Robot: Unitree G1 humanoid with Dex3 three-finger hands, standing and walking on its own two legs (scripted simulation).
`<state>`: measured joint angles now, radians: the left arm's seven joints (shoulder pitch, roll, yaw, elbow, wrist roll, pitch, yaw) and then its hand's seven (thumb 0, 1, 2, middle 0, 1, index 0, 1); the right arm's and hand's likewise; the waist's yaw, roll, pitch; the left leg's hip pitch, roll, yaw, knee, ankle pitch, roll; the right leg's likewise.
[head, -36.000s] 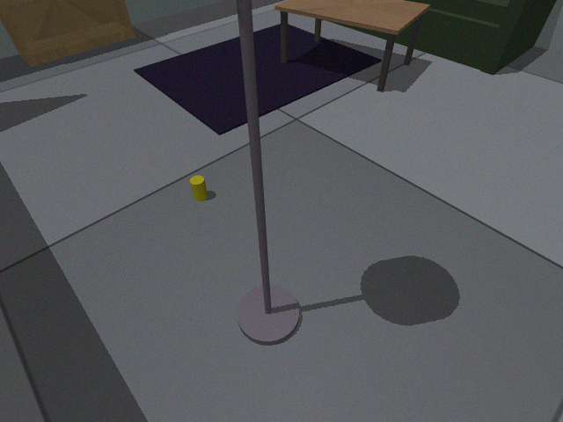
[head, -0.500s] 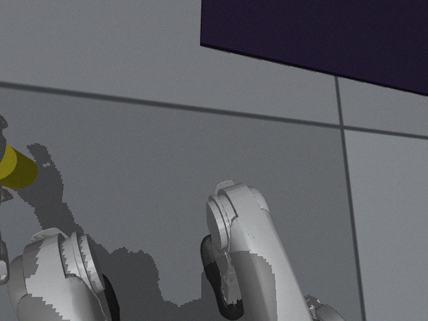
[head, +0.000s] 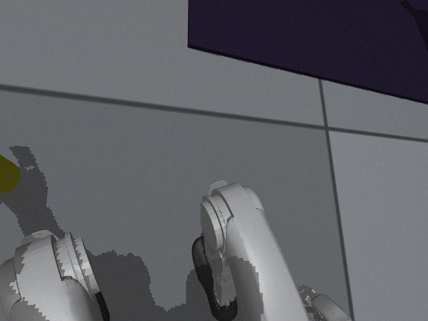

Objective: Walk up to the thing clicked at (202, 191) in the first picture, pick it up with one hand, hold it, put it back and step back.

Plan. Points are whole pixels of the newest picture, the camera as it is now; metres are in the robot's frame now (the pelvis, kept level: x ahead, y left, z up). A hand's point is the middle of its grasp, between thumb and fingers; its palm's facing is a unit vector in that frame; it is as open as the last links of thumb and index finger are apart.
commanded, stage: rest palm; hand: left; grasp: from above
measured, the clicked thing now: out of the picture +0.45 +0.30 -0.24
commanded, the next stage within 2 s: close in 0.22 s
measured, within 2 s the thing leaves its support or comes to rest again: neither
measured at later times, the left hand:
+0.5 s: hand out of the picture +0.43 +0.30 -0.21, palm faces -0.45 -0.13 -0.89, open 13.3 cm
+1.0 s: hand out of the picture +0.43 +0.31 -0.21, palm faces -0.44 -0.13 -0.89, open 12.4 cm
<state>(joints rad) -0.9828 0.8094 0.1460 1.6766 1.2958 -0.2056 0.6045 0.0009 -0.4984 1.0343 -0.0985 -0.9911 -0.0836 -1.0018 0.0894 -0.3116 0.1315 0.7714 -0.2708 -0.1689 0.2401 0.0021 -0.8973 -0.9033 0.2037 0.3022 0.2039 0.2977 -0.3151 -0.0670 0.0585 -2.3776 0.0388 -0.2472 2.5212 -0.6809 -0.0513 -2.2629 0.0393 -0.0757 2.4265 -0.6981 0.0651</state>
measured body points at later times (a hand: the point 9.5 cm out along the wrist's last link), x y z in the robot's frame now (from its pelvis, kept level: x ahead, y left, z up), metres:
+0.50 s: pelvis +0.00 +0.00 +0.00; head +0.25 +0.09 +0.36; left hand +0.45 +0.31 -0.16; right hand +0.03 -0.26 -0.08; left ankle +0.07 +0.14 -0.27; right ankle +0.10 -0.13 -0.26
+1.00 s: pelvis +0.00 +0.00 +0.00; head +0.24 +0.09 +0.36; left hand +0.45 +0.31 -0.16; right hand +0.04 -0.26 -0.08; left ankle +0.07 +0.14 -0.27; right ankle +0.10 -0.13 -0.26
